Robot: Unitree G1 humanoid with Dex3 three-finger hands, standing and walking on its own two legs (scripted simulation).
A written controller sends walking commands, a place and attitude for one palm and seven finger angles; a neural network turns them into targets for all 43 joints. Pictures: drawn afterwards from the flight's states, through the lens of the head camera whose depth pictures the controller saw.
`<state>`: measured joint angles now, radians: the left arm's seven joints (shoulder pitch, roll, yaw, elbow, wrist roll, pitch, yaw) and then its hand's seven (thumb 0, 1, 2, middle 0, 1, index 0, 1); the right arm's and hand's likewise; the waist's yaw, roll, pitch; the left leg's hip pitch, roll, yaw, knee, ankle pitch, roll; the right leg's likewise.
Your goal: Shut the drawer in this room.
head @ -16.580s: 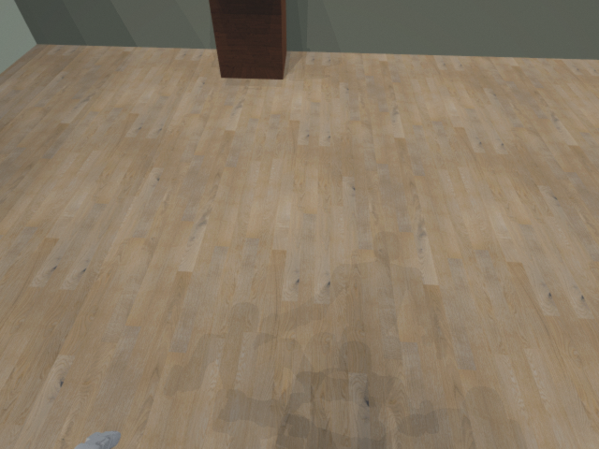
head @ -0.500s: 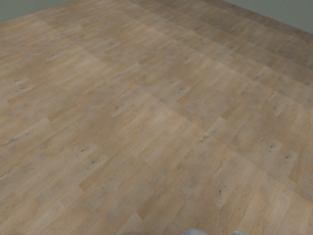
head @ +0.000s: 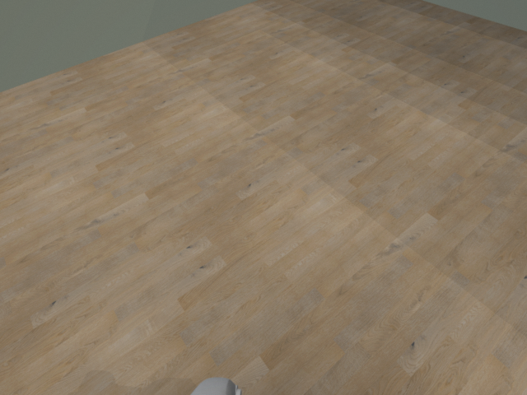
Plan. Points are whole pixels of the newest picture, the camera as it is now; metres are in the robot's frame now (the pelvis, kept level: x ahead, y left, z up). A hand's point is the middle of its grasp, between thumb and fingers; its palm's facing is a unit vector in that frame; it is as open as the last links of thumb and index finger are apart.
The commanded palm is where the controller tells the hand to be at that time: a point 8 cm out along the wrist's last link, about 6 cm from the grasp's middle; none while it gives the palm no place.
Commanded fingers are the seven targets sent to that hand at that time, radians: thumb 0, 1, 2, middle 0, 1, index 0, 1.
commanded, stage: turn or walk to find it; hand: left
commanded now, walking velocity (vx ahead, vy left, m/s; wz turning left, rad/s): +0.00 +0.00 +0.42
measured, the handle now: out of the picture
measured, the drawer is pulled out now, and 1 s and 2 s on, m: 0.17 0.17 0.17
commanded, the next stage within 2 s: none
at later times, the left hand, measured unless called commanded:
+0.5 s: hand out of the picture +0.00 +0.28 -0.17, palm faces +0.25 -0.94 -0.24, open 7.4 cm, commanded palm none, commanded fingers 0.00 0.90 0.90 -0.20 -0.30 -0.20 -0.30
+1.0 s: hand out of the picture -0.07 +0.21 -0.16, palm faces +0.43 -0.86 -0.26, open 7.4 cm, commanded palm none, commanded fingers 0.00 0.90 0.90 -0.20 -0.30 -0.20 -0.30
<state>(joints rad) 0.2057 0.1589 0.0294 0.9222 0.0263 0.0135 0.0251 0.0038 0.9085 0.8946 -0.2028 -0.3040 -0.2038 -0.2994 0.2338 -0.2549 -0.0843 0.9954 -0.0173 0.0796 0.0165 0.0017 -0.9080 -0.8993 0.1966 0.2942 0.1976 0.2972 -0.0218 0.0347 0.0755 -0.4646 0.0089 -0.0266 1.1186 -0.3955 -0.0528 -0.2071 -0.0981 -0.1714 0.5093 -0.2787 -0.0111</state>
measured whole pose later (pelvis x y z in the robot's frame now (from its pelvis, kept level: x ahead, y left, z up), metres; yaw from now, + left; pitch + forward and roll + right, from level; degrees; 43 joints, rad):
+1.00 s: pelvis -0.04 +0.01 +0.00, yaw +26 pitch -1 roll +2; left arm 0.22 0.16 0.04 0.94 0.03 0.01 0.02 0.00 0.91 0.89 -0.20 -0.30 -0.20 -0.30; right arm 0.23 -0.25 -0.08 1.01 -0.02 0.08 0.01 0.00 -0.91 -0.90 0.20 0.29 0.20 0.30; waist -0.01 0.02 0.08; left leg -0.43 0.03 -0.02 1.04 -0.42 -0.06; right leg -0.20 -0.11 -0.18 0.51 -0.29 -0.01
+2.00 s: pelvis -0.07 +0.02 -0.01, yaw +52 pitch -1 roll +0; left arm 0.25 0.21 0.05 0.96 0.03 0.02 0.02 0.00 0.91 0.89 -0.20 -0.30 -0.20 -0.30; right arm 0.17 -0.23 -0.05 0.99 -0.01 0.05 0.01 0.00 -0.91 -0.90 0.20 0.29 0.20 0.30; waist 0.02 -0.02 0.10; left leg -0.27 0.03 0.06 0.63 -0.36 -0.04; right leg -0.24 -0.16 -0.26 0.60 -0.32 0.02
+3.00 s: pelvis -0.12 -0.02 -0.01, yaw +76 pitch -1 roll +0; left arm 0.24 0.26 0.07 1.00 0.02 0.08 0.02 0.01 0.91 0.89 -0.20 -0.30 -0.20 -0.30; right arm 0.16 -0.20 -0.04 0.96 -0.02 0.02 0.00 0.00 -0.91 -0.90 0.20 0.29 0.20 0.30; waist 0.03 -0.05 0.09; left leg -0.25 0.01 0.04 0.58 -0.33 0.02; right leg -0.42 -0.13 -0.11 0.97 -0.49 0.06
